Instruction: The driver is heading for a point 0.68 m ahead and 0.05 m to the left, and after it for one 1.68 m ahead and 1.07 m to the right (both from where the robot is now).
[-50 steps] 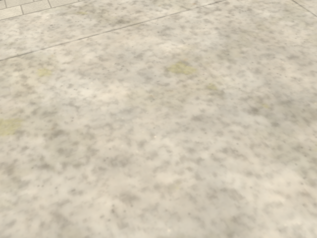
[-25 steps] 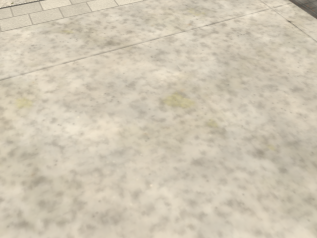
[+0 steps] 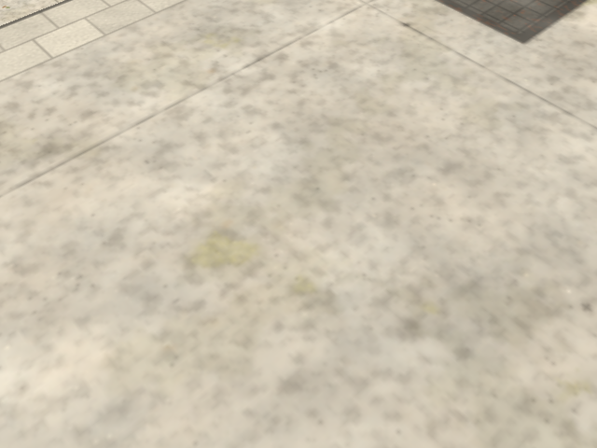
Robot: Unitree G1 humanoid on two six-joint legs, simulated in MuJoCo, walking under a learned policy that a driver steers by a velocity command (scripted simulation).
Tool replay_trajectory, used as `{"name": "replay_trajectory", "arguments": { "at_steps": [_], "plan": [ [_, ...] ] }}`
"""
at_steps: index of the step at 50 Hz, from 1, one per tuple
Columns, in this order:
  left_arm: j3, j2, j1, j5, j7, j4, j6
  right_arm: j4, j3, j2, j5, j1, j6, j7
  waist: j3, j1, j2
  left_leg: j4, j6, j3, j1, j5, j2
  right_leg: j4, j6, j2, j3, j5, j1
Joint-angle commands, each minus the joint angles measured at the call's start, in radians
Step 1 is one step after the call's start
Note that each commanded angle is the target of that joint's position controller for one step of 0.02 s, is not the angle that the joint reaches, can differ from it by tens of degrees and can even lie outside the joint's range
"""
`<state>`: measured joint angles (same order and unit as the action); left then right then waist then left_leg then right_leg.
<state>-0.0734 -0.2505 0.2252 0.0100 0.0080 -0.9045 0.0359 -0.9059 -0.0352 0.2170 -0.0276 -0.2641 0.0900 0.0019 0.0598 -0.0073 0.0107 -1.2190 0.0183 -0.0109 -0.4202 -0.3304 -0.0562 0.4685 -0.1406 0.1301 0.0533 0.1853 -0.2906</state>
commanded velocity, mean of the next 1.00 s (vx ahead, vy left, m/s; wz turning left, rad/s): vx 0.50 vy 0.00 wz -0.16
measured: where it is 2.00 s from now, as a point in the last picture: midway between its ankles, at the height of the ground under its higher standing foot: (375, 237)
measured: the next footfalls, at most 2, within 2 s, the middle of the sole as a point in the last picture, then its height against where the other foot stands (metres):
left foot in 0.40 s outside the picture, level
right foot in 0.96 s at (356, 359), level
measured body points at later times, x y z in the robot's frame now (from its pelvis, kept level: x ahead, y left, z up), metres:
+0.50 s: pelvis +0.28 +0.05 +0.00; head +0.31 +0.05 +0.45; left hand +0.28 +0.31 -0.15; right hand +0.41 -0.22 -0.11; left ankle +0.36 +0.11 -0.73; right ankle +0.10 -0.04 -0.64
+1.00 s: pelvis +0.54 -0.02 -0.01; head +0.57 -0.03 +0.44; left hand +0.76 +0.19 -0.11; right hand +0.45 -0.25 -0.16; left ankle +0.38 +0.11 -0.70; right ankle +0.63 -0.09 -0.73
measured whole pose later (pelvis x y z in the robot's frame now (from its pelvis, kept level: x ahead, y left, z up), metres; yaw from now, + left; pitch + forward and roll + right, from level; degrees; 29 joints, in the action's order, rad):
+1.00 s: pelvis +0.54 -0.02 -0.01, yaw -9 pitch +1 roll +1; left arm -0.03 -0.22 0.05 0.04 0.02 -0.84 0.07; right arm -1.03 -0.04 0.22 -0.01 -0.43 0.07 0.01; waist 0.05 -0.04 0.01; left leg -0.72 0.04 -0.08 -0.05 -0.44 0.01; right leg 0.56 -0.12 0.04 0.08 0.14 -0.43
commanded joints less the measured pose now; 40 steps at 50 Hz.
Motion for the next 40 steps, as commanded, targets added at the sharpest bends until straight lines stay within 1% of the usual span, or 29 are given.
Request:
{"name": "replay_trajectory", "arguments": {
  "at_steps": [1, 2, 4, 6, 9, 11, 14, 15, 16, 17, 18, 19, 20, 21, 22, 23, 24, 25, 26, 27, 28, 29, 31, 33, 35, 38, 40],
  "plan": [
    [-0.018, -0.097, 0.058, -0.012, -0.007, 0.034, 0.030, 0.059, -0.019, 0.081, -0.024, -0.058, -0.029, -0.008, -0.063, -0.027, 0.007, 0.078, -0.033, 0.034, -0.145, 0.024, -0.049, -0.246, -0.164, -0.283, -0.329, -0.349, 0.141],
    [-0.020, -0.109, 0.074, -0.012, -0.007, 0.027, 0.037, 0.064, -0.017, 0.073, -0.024, -0.049, -0.040, -0.012, -0.059, -0.029, -0.005, 0.115, -0.041, 0.020, -0.147, 0.049, -0.050, -0.257, -0.158, -0.269, -0.302, -0.369, 0.124],
    [-0.020, -0.119, 0.118, -0.012, -0.006, 0.013, 0.042, 0.092, -0.016, 0.072, -0.022, 0.026, -0.048, -0.017, -0.032, -0.010, -0.028, 0.208, -0.052, 0.001, -0.181, 0.139, -0.059, -0.286, -0.134, -0.250, -0.272, -0.373, 0.114],
    [-0.014, -0.107, 0.166, -0.012, -0.004, -0.002, 0.043, 0.118, -0.015, 0.076, -0.017, 0.111, -0.050, -0.021, -0.012, 0.021, -0.046, 0.314, -0.052, -0.010, -0.217, 0.234, -0.061, -0.295, -0.095, -0.236, -0.256, -0.394, 0.146],
    [-0.008, -0.107, 0.227, -0.010, -0.006, -0.019, 0.044, 0.146, -0.010, 0.076, -0.008, 0.206, -0.049, -0.027, -0.012, 0.062, -0.065, 0.435, -0.039, -0.018, -0.241, 0.334, -0.045, -0.286, -0.050, -0.237, -0.244, -0.438, 0.231],
    [-0.004, -0.108, 0.258, -0.005, -0.011, -0.029, 0.045, 0.165, -0.006, 0.078, -0.004, 0.268, -0.047, -0.029, -0.003, 0.084, -0.068, 0.499, -0.027, -0.025, -0.256, 0.357, -0.031, -0.279, -0.044, -0.248, -0.246, -0.452, 0.290],
    [0.002, -0.111, 0.290, 0.006, -0.020, -0.044, 0.045, 0.196, -0.001, 0.082, 0.000, 0.348, -0.039, -0.032, 0.020, 0.105, -0.071, 0.581, -0.004, -0.037, -0.261, 0.330, -0.004, -0.258, -0.057, -0.279, -0.257, -0.485, 0.369],
    [0.002, -0.117, 0.291, 0.010, -0.024, -0.047, 0.045, 0.204, -0.001, 0.086, 0.001, 0.357, -0.036, -0.033, 0.026, 0.101, -0.075, 0.605, 0.008, -0.035, -0.251, 0.306, 0.003, -0.247, -0.060, -0.294, -0.262, -0.511, 0.391],
    [0.001, -0.125, 0.283, 0.013, -0.028, -0.050, 0.046, 0.207, -0.003, 0.093, 0.002, 0.347, -0.032, -0.033, 0.029, 0.087, -0.078, 0.629, 0.024, -0.033, -0.224, 0.274, 0.012, -0.231, -0.058, -0.309, -0.263, -0.555, 0.405],
    [0.001, -0.132, 0.260, 0.014, -0.031, -0.049, 0.047, 0.199, -0.006, 0.100, 0.003, 0.307, -0.028, -0.031, 0.022, 0.059, -0.081, 0.661, 0.042, -0.036, -0.156, 0.238, 0.029, -0.199, -0.046, -0.312, -0.250, -0.638, 0.401],
    [0.001, -0.141, 0.238, 0.015, -0.032, -0.048, 0.049, 0.177, -0.012, 0.112, 0.005, 0.236, -0.024, -0.025, -0.007, 0.025, -0.088, 0.684, 0.061, -0.047, -0.047, 0.196, 0.061, -0.137, -0.031, -0.307, -0.235, -0.772, 0.389],
    [0.000, -0.149, 0.227, 0.017, -0.029, -0.051, 0.051, 0.140, -0.023, 0.131, 0.006, 0.120, -0.018, -0.015, -0.066, -0.024, -0.082, 0.717, 0.082, -0.059, 0.094, 0.176, 0.095, -0.010, -0.019, -0.288, -0.218, -0.871, 0.380],
    [0.004, -0.143, 0.215, 0.013, -0.025, -0.050, 0.053, 0.091, -0.036, 0.156, -0.002, -0.042, -0.009, -0.002, -0.154, -0.099, -0.048, 0.763, 0.113, -0.034, 0.316, 0.216, 0.069, 0.179, -0.002, -0.248, -0.182, -0.801, 0.293],
    [0.017, -0.099, 0.227, 0.005, -0.021, -0.018, 0.059, 0.067, -0.055, 0.234, -0.027, -0.214, -0.004, 0.013, -0.289, -0.147, 0.058, 0.766, 0.166, 0.221, 0.564, 0.122, -0.161, 0.471, 0.012, -0.186, -0.140, -0.456, 0.108],
    [0.026, -0.027, 0.368, -0.031, -0.016, -0.030, 0.054, 0.053, -0.075, 0.305, -0.031, -0.221, -0.012, 0.003, -0.365, -0.073, 0.282, 0.883, 0.319, 0.691, 0.750, 0.100, -0.387, 0.797, 0.052, 0.007, -0.078, 0.326, -0.218],
    [0.008, -0.123, 0.294, 0.006, -0.021, -0.037, 0.048, 0.061, -0.060, 0.215, 0.006, -0.138, -0.023, -0.009, -0.246, -0.056, 0.096, 0.940, 0.289, 0.697, 0.636, -0.005, -0.332, 0.850, 0.033, -0.062, -0.161, 0.288, -0.309],
    [0.006, -0.115, 0.202, 0.009, -0.014, -0.013, 0.050, 0.077, -0.044, 0.156, 0.015, -0.038, -0.022, -0.013, -0.115, -0.030, 0.038, 0.961, 0.263, 0.523, 0.489, 0.017, -0.295, 0.815, 0.034, -0.108, -0.157, 0.189, -0.318],
    [0.012, -0.092, 0.157, 0.009, -0.008, -0.001, 0.051, 0.073, -0.034, 0.119, 0.009, 0.000, -0.015, -0.016, -0.061, -0.014, 0.001, 0.992, 0.238, 0.418, 0.394, 0.124, -0.246, 0.767, 0.039, -0.140, -0.145, 0.138, -0.294],
    [0.012, -0.082, 0.145, 0.017, -0.002, 0.001, 0.042, 0.061, -0.027, 0.103, 0.009, -0.001, -0.009, -0.014, -0.039, 0.005, 0.019, 1.009, 0.213, 0.336, 0.339, 0.203, -0.205, 0.724, 0.047, -0.165, -0.134, 0.120, -0.266],
    [0.017, -0.065, 0.163, 0.026, 0.005, -0.003, 0.030, 0.043, -0.020, 0.085, 0.011, -0.006, -0.004, -0.011, -0.040, 0.028, 0.047, 1.029, 0.193, 0.274, 0.297, 0.256, -0.171, 0.691, 0.060, -0.179, -0.123, 0.108, -0.226],
    [0.019, -0.051, 0.169, 0.028, 0.011, -0.006, 0.021, 0.027, -0.019, 0.085, 0.013, -0.031, 0.004, -0.011, -0.047, 0.034, 0.060, 1.037, 0.192, 0.244, 0.285, 0.316, -0.161, 0.674, 0.070, -0.180, -0.109, 0.100, -0.209],
    [0.021, -0.044, 0.162, 0.030, 0.015, -0.004, 0.015, 0.012, -0.020, 0.092, 0.017, -0.056, 0.011, -0.012, -0.047, 0.038, 0.058, 1.047, 0.197, 0.219, 0.283, 0.357, -0.154, 0.658, 0.079, -0.185, -0.096, 0.093, -0.217],
    [0.024, -0.038, 0.099, 0.031, 0.022, 0.016, 0.007, -0.009, -0.026, 0.115, 0.021, -0.088, 0.017, -0.012, -0.023, 0.037, 0.054, 1.083, 0.203, 0.178, 0.278, 0.356, -0.145, 0.607, 0.097, -0.208, -0.072, 0.044, -0.277],
    [0.028, -0.038, 0.001, 0.029, 0.024, 0.048, 0.004, -0.026, -0.025, 0.116, 0.021, -0.122, 0.015, -0.012, 0.009, 0.019, 0.050, 1.111, 0.201, 0.149, 0.289, 0.358, -0.131, 0.523, 0.114, -0.228, -0.050, -0.028, -0.342],
    [0.034, -0.031, -0.086, 0.024, 0.026, 0.076, 0.006, -0.041, -0.022, 0.111, 0.022, -0.152, 0.013, -0.012, 0.025, 0.000, 0.048, 1.117, 0.189, 0.114, 0.304, 0.394, -0.111, 0.406, 0.126, -0.231, -0.030, -0.095, -0.358],
    [0.045, -0.014, -0.188, 0.017, 0.027, 0.105, 0.010, -0.061, -0.022, 0.116, 0.021, -0.199, 0.013, -0.010, 0.028, -0.029, 0.056, 1.107, 0.174, 0.080, 0.335, 0.455, -0.104, 0.251, 0.127, -0.212, -0.001, -0.171, -0.320],
    [0.048, -0.018, -0.238, 0.014, 0.025, 0.120, 0.011, -0.075, -0.022, 0.120, 0.017, -0.229, 0.012, -0.007, 0.031, -0.044, 0.059, 1.089, 0.174, 0.076, 0.383, 0.489, -0.119, 0.187, 0.118, -0.197, 0.009, -0.181, -0.307]
  ]
}}
Velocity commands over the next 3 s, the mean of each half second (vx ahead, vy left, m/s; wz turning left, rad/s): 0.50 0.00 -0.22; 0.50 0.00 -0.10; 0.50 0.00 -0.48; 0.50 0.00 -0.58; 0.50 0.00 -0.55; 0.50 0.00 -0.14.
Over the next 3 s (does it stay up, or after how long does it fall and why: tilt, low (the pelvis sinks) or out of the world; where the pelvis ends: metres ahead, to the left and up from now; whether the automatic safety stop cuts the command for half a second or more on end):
stays up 1.37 -0.62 0.01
